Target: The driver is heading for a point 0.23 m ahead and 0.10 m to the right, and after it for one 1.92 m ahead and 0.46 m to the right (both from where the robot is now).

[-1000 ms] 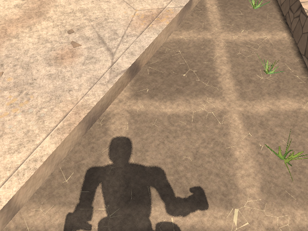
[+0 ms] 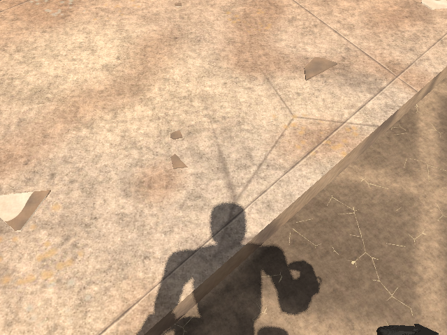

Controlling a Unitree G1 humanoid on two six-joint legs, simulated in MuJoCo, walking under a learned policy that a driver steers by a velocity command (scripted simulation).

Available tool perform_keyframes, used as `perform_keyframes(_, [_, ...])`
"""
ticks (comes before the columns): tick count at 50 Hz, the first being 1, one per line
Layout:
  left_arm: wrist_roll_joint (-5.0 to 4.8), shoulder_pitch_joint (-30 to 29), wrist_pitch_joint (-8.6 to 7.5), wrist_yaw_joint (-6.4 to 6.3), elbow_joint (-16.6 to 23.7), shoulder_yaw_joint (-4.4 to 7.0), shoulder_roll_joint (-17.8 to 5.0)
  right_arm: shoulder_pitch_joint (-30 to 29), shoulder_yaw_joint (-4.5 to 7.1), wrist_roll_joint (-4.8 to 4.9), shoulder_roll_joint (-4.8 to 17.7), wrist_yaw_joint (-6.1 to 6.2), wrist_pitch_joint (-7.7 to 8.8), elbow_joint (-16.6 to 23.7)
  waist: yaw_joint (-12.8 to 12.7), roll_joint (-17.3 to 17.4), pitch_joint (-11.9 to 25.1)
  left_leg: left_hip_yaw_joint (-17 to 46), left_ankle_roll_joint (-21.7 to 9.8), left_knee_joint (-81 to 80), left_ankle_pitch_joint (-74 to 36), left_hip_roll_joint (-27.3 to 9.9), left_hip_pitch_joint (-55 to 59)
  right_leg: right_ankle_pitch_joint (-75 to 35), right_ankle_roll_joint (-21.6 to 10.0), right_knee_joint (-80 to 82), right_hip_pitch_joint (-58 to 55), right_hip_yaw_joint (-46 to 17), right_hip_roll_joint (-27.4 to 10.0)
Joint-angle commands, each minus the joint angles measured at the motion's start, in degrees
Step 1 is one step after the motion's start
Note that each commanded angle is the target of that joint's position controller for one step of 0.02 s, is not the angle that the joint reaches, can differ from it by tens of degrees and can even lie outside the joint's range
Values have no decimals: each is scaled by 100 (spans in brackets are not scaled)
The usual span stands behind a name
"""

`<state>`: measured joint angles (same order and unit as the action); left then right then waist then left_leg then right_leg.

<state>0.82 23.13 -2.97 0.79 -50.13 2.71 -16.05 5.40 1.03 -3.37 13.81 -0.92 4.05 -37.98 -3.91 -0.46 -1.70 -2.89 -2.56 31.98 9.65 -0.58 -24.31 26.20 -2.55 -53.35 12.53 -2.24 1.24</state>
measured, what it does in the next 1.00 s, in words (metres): walks ahead, turning right: right foot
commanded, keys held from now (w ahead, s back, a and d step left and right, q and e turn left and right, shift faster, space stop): w+e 0.64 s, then w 0.34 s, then w+q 0.02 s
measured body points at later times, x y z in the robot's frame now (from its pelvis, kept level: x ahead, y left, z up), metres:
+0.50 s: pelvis +0.25 -0.06 -0.01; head +0.28 -0.08 +0.43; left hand +0.51 +0.12 -0.11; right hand +0.17 -0.31 -0.16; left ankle +0.09 +0.10 -0.68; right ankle +0.32 -0.14 -0.73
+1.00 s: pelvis +0.51 -0.14 +0.00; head +0.53 -0.15 +0.45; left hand +0.63 +0.11 -0.13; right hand +0.61 -0.43 -0.08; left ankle +0.68 -0.10 -0.72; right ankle +0.32 -0.14 -0.73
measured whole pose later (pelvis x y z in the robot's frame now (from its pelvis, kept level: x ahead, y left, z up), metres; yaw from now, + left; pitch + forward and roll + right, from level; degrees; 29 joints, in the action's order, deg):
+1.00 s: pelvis +0.51 -0.14 +0.00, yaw -27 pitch +3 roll +1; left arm -0.6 24.1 -1.0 -1.8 -48.0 2.9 -13.9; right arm 2.6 2.1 0.1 13.1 -2.3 6.1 -41.0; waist -4.2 0.6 0.3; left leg -1.6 -1.5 30.7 2.1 0.7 -29.7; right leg 23.7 -5.3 -18.5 -4.1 -8.2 4.9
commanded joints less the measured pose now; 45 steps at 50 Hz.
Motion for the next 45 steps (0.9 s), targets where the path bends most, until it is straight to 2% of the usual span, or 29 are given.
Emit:
perform_keyframes(1, [24, -161, -16, 34, 412, 121, -535, 1122, 261, 117, 689, 46, 0, -116, 584, 613, 479, 2016, -628, -1845, 210, -1723, 2278, -573, -107, -1085, 2136, -208, -427])
perform_keyframes(2, [93, -180, 52, 62, 371, 131, -500, 1045, 217, 148, 568, 63, 29, -165, 483, 720, 269, 1590, -537, -2001, -127, -1532, 1954, -701, -49, -946, 1989, -142, -491])
perform_keyframes(3, [137, -62, 120, 92, 299, 120, -428, 1044, 213, 164, 553, 74, 70, -228, 396, 811, 246, 1297, -518, -2081, -482, -1451, 1731, -810, 3, -951, 1781, -96, -504])
perform_keyframes(5, [124, -146, 189, 154, 312, 116, -321, 1151, 244, 191, 601, 73, 178, -345, 323, 687, 210, 930, -594, -2238, -866, -1431, 1671, -1047, 45, -977, 1847, -62, -515])
perform_keyframes(7, [144, -535, 222, 215, 441, 107, -254, 1264, 277, 212, 655, 92, 230, -467, 340, 614, 45, 629, -655, -2425, -852, -1466, 1756, -1408, 83, -835, 2255, -42, -612])
perform_keyframes(10, [145, -1131, 229, 282, 637, 77, -177, 1518, 293, 198, 642, 113, 212, -659, 455, 510, -161, 200, -705, -2523, -972, -1452, 1981, -1870, 151, -291, 2713, 27, -678])
perform_keyframes(13, [128, -1674, 210, 355, 829, -1, -38, 1641, 309, 190, 685, 121, 196, -800, 543, 493, -264, -266, -643, -2469, -1288, -1412, 2091, -2364, 114, 587, 2582, 241, -660])
perform_keyframes(18, [157, -2269, 221, 415, 1127, -11, -126, 1898, 371, 192, 885, 179, 106, -1039, 643, 484, -408, -734, -434, -2092, -2086, -1554, 2578, -2043, -212, 1566, 2190, 739, -469])
perform_keyframes(20, [183, -2152, 229, 373, 1139, 30, -193, 1892, 398, 181, 1027, 205, 38, -1102, 547, 555, -235, -946, -341, -1411, -3618, -1567, 2842, -1495, -426, 1745, 1762, 976, -162])
perform_keyframes(21, [203, -1859, 220, 331, 1080, 73, -253, 1894, 419, 188, 1113, 217, -8, -1123, 412, 582, 24, -1049, -309, -716, -4430, -1548, 2936, -1212, -564, 1829, 1345, 1091, 82])
perform_keyframes(22, [226, -1189, 168, 276, 894, 144, -343, 1847, 420, 217, 1161, 222, -64, -1113, 98, 471, 440, -1184, -253, 386, -4671, -1455, 2741, -1234, -730, 2128, 496, 1136, 353])
perform_keyframes(23, [283, -157, 121, 190, 584, 287, -643, 1814, 384, 212, 1094, 223, -79, -1013, -340, 113, 1060, -1234, -73, 1917, -3583, -1295, 1818, -1205, -973, 2427, -988, 606, 168])
perform_keyframes(24, [251, 61, 125, 93, 612, 481, -1398, 1966, 239, 260, 474, 140, -43, -613, -165, -1209, 1583, -1232, 261, 3931, 396, -576, -447, -735, -1592, 2766, -2648, -2090, -1580])
perform_keyframes(25, [43, 112, 173, 73, 744, 535, -1635, 1604, 314, 211, 767, 112, -1, -416, -243, -1008, 1980, -60, 367, 4914, 2268, 133, -1470, -1478, -2024, 3597, -3045, -4194, -2221])
perform_keyframes(26, [-5, -22, 211, 41, 636, 517, -1509, 1075, 325, 219, 837, 94, 18, -322, -230, -355, 1256, 412, 279, 4896, 1676, -241, -1937, -1894, -1827, 3601, -2677, -3157, -1981])
perform_keyframes(27, [-20, -281, 202, 3, 614, 436, -1185, 1080, 264, 265, 713, 91, 75, -354, 0, -132, 595, 379, 239, 4404, 1150, -460, -1795, -2382, -1619, 3629, -1842, -2431, -1760])
perform_keyframes(28, [-355, -879, 17, 27, 1016, 369, -853, 895, 412, 557, 1004, 208, 277, -350, 79, -71, 669, 644, 273, 4213, 1161, -479, -1859, -2125, -1588, 3815, -1591, -2342, -1441])
perform_keyframes(29, [-342, -1149, -68, 38, 1037, 292, -675, 948, 457, 518, 1081, 261, 296, -381, 315, -166, 584, 754, 283, 3852, 886, -678, -1652, -2223, -1476, 3921, -1254, -2029, -1282])
perform_keyframes(30, [-251, -1255, -108, 24, 1095, 272, -593, 993, 474, 438, 1006, 271, 261, -404, 450, -226, 515, 798, 314, 3668, 699, -730, -1446, -2313, -1447, 4056, -926, -1889, -1165])
perform_keyframes(33, [-193, -1061, -144, -60, 1051, 297, -666, 828, 462, 283, 727, 254, 145, -350, 521, -73, 309, 627, 538, 2993, 223, -667, -1445, -3313, -1381, 4147, -435, -1389, -943])
perform_keyframes(34, [-167, -909, -120, -97, 1006, 307, -712, 756, 441, 264, 622, 233, 117, -333, 478, -211, 299, 509, 618, 2963, 13, -592, -1521, -3738, -1354, 4129, -393, -1228, -882])
perform_keyframes(37, [-117, -527, -28, -166, 874, 247, -591, 410, 410, 289, 568, 166, 112, -268, 327, -278, 284, 509, 653, 2475, -640, -601, -1866, -4046, -1158, 4052, -589, -1064, -839])
perform_keyframes(38, [-131, -262, 51, -159, 733, 194, -380, 395, 388, 300, 465, 174, 89, -283, 263, -389, 295, 535, 644, 2961, -350, -616, -2325, -3942, -1106, 3924, -1054, -1218, -931])
perform_keyframes(39, [-153, -45, 94, -158, 663, 170, -320, 182, 342, 331, 400, 151, 98, -191, 182, -341, 228, 543, 577, 2860, -173, -620, -2757, -3910, -1072, 3818, -1563, -1369, -1023])
perform_keyframes(40, [-152, 4, 78, -188, 701, 185, -400, -162, 336, 340, 505, 101, 156, -83, 84, -153, 178, 572, 510, 2217, -403, -615, -2879, -3827, -1057, 3851, -1822, -1413, -1080])
perform_keyframes(41, [-143, 0, 88, -208, 684, 203, -483, -506, 312, 335, 489, 47, 199, 20, -15, -154, 111, 528, 485, 1638, -557, -531, -2805, -3802, -1010, 3808, -1945, -1392, -1109])
perform_keyframes(43, [-105, 69, 125, -259, 632, 209, -601, -918, 263, 333, 432, -65, 252, 148, -141, -334, 121, 392, 463, 950, -783, -360, -2444, -3943, -962, 3722, -1988, -1337, -1187])
perform_keyframes(44, [-143, 165, 166, -268, 544, 224, -677, -1080, 214, 351, 329, -105, 246, 269, -171, -491, -11, 368, 418, 683, -466, -331, -2382, -4082, -998, 3745, -1968, -1423, -1377])
perform_keyframes(45, [-157, 243, 181, -290, 499, 223, -669, -1153, 213, 387, 376, -140, 254, 310, -176, -464, -96, 344, 358, 435, -497, -287, -2226, -4191, -980, 3743, -1970, -1423, -1425])
Next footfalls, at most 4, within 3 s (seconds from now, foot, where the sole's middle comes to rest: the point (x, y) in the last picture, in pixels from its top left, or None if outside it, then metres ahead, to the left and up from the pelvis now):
0.46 right None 0.35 -0.15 -0.77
1.02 left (278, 259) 0.71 -0.12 -0.77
1.48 right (360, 232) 0.83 -0.39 -0.77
2.00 left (310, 142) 1.13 -0.22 -0.66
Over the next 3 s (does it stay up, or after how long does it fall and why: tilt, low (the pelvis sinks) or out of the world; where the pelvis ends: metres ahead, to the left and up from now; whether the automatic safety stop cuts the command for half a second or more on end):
stays up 1.65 -0.26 0.10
